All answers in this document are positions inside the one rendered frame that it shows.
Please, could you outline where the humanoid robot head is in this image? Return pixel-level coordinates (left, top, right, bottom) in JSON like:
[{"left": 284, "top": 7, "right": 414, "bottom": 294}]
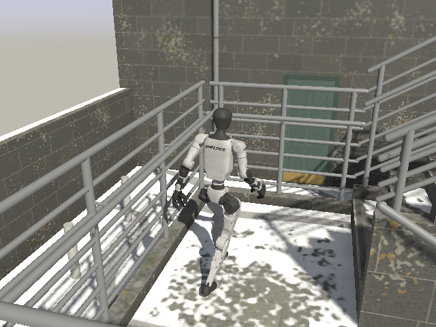
[{"left": 208, "top": 108, "right": 232, "bottom": 140}]

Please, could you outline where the left robot forearm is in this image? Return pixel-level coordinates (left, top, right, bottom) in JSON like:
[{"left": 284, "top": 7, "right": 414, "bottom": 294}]
[{"left": 175, "top": 164, "right": 189, "bottom": 191}]

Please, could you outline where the robot right hand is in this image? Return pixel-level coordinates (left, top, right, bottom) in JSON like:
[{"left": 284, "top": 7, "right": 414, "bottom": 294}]
[{"left": 251, "top": 184, "right": 266, "bottom": 199}]

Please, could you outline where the left robot thigh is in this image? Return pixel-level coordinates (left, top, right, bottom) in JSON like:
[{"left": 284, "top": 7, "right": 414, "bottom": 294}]
[{"left": 198, "top": 185, "right": 223, "bottom": 227}]

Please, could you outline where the right robot forearm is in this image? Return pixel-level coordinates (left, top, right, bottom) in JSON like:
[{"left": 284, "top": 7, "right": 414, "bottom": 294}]
[{"left": 244, "top": 169, "right": 262, "bottom": 191}]

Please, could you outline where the robot left hand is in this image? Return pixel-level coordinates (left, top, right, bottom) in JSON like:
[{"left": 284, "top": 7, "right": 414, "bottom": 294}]
[{"left": 172, "top": 190, "right": 187, "bottom": 211}]

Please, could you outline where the robot left upper arm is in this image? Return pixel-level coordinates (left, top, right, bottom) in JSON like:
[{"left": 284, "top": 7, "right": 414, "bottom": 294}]
[{"left": 182, "top": 134, "right": 209, "bottom": 169}]

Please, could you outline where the robot right upper arm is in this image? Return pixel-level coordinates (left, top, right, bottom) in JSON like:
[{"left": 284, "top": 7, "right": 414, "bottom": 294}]
[{"left": 232, "top": 140, "right": 248, "bottom": 178}]

